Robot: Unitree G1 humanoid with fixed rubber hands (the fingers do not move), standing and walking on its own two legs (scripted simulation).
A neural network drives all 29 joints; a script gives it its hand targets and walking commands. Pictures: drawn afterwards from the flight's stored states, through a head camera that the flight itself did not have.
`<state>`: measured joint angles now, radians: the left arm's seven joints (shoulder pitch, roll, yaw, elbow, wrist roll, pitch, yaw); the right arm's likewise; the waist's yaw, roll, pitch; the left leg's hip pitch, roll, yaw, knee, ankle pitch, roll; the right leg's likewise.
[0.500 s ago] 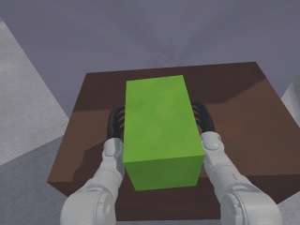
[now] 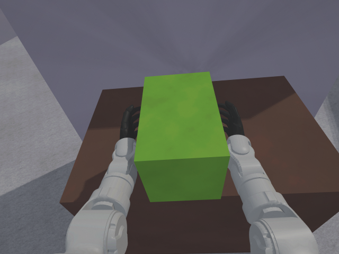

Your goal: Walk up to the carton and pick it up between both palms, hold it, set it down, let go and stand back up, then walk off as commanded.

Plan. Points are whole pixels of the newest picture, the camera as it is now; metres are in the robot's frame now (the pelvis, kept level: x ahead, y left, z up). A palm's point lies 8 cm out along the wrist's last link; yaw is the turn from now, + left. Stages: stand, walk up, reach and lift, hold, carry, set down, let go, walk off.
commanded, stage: reach and lift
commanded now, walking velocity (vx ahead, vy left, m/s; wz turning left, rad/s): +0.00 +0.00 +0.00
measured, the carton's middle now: (180, 134) +0.41 +0.01 +0.08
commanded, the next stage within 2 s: hold in 1.48 s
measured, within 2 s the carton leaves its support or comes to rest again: neither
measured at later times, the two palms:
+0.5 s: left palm (114, 130) +0.38 +0.16 +0.14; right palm (231, 126) +0.38 -0.10 +0.14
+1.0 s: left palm (112, 123) +0.38 +0.16 +0.16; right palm (232, 121) +0.38 -0.10 +0.15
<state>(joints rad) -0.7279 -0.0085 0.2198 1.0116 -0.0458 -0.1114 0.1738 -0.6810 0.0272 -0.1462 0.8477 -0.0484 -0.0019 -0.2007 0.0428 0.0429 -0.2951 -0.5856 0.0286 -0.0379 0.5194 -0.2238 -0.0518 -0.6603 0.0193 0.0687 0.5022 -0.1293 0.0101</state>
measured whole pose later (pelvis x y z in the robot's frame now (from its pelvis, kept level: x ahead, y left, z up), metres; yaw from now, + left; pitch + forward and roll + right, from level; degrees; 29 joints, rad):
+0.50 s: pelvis -0.02 +0.01 +0.00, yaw +0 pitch +9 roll +0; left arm -0.77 0.02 0.22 0.80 -0.03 0.27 0.18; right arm -0.75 0.03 -0.14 0.75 -0.03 0.29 -0.22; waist 0.04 0.02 -0.23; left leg -0.47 0.03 -0.04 0.52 -0.21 -0.05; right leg -0.53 0.02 0.07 0.46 -0.10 0.02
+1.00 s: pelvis -0.02 +0.01 +0.01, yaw +0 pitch +8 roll +0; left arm -0.79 0.02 0.22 0.74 0.00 0.36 0.18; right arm -0.77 0.01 -0.14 0.70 0.02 0.36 -0.22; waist 0.03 0.03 -0.21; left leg -0.45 0.03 -0.05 0.52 -0.21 -0.05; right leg -0.48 0.02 0.06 0.43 -0.09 0.02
